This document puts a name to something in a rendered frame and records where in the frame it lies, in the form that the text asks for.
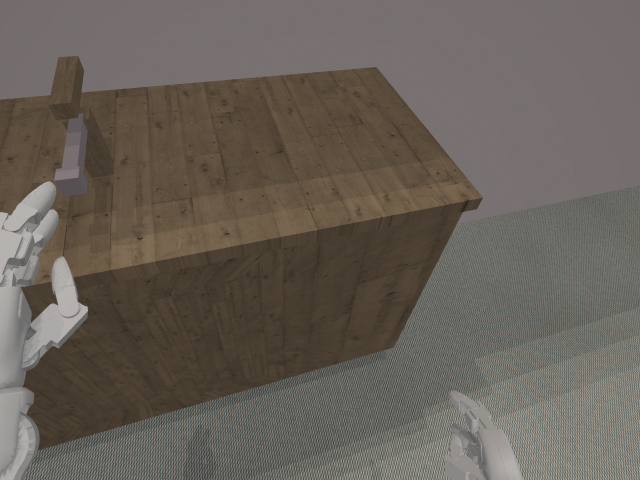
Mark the robot left hand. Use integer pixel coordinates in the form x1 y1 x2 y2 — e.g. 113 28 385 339
0 181 88 389

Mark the robot right hand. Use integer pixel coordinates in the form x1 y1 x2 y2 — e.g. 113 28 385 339
444 390 523 480

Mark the robot left forearm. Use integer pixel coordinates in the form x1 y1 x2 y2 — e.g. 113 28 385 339
0 387 40 480

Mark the tap lever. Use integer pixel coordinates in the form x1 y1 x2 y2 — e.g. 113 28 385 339
54 113 88 197

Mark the counter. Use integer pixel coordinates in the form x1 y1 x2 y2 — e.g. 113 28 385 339
0 56 483 450

